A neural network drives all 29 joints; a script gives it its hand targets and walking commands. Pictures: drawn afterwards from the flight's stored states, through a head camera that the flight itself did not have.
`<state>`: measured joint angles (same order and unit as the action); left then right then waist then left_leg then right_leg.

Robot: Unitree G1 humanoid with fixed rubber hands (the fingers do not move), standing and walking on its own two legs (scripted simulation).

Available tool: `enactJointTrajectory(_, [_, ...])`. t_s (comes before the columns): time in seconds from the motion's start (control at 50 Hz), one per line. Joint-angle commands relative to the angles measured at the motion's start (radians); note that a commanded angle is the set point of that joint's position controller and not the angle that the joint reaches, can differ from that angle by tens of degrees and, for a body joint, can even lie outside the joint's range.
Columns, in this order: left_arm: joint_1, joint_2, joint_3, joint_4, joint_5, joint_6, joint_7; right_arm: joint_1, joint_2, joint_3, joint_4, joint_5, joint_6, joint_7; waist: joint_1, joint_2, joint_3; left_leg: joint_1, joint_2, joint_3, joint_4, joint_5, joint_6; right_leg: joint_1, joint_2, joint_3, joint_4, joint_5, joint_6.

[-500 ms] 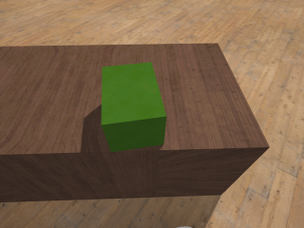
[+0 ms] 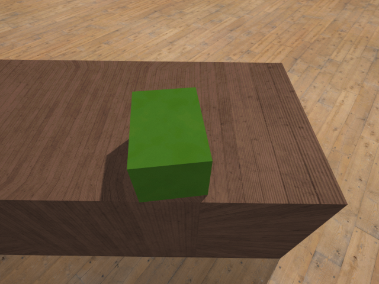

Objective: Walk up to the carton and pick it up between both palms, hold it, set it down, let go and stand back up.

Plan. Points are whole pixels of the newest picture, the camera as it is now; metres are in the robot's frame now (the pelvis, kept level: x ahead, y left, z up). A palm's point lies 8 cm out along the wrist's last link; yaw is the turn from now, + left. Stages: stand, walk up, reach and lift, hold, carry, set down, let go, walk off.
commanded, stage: walk up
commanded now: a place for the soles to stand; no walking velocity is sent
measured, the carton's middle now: (168, 141) +0.50 +0.07 -0.05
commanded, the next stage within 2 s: reach and lift in 1.92 s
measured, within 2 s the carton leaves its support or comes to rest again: neither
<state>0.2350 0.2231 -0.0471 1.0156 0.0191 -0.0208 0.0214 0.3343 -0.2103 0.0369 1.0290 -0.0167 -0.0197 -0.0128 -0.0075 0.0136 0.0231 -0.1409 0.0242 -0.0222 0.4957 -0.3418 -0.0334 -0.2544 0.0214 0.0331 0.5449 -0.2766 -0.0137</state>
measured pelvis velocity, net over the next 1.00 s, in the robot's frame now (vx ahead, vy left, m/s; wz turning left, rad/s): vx -0.01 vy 0.00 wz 0.23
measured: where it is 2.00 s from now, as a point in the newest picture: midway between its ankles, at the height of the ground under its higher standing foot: outside the picture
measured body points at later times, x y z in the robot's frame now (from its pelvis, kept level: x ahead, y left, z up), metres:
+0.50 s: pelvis +0.00 -0.01 +0.00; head +0.01 +0.00 +0.45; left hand +0.01 +0.25 -0.15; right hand +0.04 -0.25 -0.15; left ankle -0.05 +0.14 -0.73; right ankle +0.01 -0.11 -0.73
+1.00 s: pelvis -0.01 +0.00 +0.00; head +0.01 +0.01 +0.45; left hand -0.04 +0.26 -0.15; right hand +0.06 -0.24 -0.15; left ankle -0.05 +0.14 -0.73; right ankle +0.01 -0.11 -0.73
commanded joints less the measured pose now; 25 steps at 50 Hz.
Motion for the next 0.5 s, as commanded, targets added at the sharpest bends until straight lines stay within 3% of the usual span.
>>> enactJointTrajectory(0.0, [0.057, 0.151, 0.034, -0.036, -0.004, -0.008, 0.012, 0.066, -0.127, -0.028, -0.036, -0.002, -0.007, -0.013, 0.006, -0.051, -0.055, -0.038, 0.047, -0.034, 0.002, 0.287, 0.064, 0.105, -0.114, 0.072, -0.083, 0.384, -0.059])
enactJointTrajectory(0.04, [0.038, 0.153, 0.037, -0.041, -0.004, 0.002, 0.01, 0.078, -0.108, -0.026, -0.033, -0.002, -0.005, -0.016, -0.001, -0.069, -0.046, -0.037, 0.041, -0.041, -0.003, 0.261, 0.063, 0.086, -0.116, 0.068, -0.095, 0.323, -0.067])
enactJointTrajectory(0.1, [0.021, 0.141, 0.035, -0.051, 0.001, 0.003, 0.012, 0.06, -0.128, -0.033, -0.036, -0.003, -0.004, -0.017, -0.003, 0.002, -0.006, -0.047, 0.048, -0.058, -0.022, 0.317, 0.069, 0.07, -0.107, 0.045, -0.08, 0.323, -0.06])
enactJointTrajectory(0.16, [0.029, 0.143, 0.038, -0.046, 0.002, 0.004, 0.012, 0.054, -0.122, -0.031, -0.037, 0.0, -0.004, -0.016, 0.004, 0.02, 0.002, -0.052, 0.055, -0.075, -0.014, 0.339, 0.073, 0.073, -0.101, 0.023, -0.081, 0.302, -0.054])
enactJointTrajectory(0.22, [0.035, 0.147, 0.038, -0.048, -0.002, 0.008, 0.009, 0.041, -0.113, -0.027, -0.036, 0.002, -0.002, -0.018, 0.005, -0.004, 0.017, -0.081, 0.042, -0.082, -0.016, 0.289, 0.071, 0.072, -0.107, 0.023, -0.101, 0.245, -0.057])
enactJointTrajectory(0.34, [0.035, 0.157, 0.044, -0.046, 0.004, 0.013, 0.009, 0.035, -0.135, -0.032, -0.042, -0.004, -0.003, -0.018, 0.007, 0.002, 0.022, -0.114, 0.035, -0.107, -0.017, 0.24, 0.072, 0.1, -0.114, 0.012, -0.124, 0.161, -0.056])
enactJointTrajectory(0.38, [0.023, 0.157, 0.044, -0.05, 0.005, 0.015, 0.008, 0.044, -0.115, -0.024, -0.04, 0.0, -0.005, -0.018, 0.001, -0.027, 0.043, -0.138, 0.037, -0.11, -0.022, 0.227, 0.071, 0.109, -0.121, 0.002, -0.132, 0.134, -0.059])
enactJointTrajectory(0.42, [0.021, 0.153, 0.04, -0.053, 0.004, 0.017, 0.007, 0.036, -0.134, -0.029, -0.051, 0.001, -0.007, -0.018, 0.002, 0.009, 0.033, -0.137, 0.029, -0.124, -0.026, 0.214, 0.073, 0.101, -0.122, 0.001, -0.139, 0.089, -0.055])
enactJointTrajectory(0.44, [0.024, 0.156, 0.042, -0.051, 0.003, 0.019, 0.006, 0.044, -0.136, -0.033, -0.051, 0.002, -0.008, -0.018, 0.0, -0.013, 0.017, -0.125, 0.033, -0.135, -0.026, 0.21, 0.071, 0.099, -0.119, -0.014, -0.14, 0.058, -0.051])
enactJointTrajectory(0.48, [0.018, 0.149, 0.04, -0.046, 0.007, 0.02, 0.006, 0.048, -0.141, -0.032, -0.054, 0.002, -0.01, -0.019, 0.003, -0.006, 0.025, -0.138, 0.043, -0.157, -0.034, 0.242, 0.075, 0.116, -0.108, -0.038, -0.13, 0.078, -0.045])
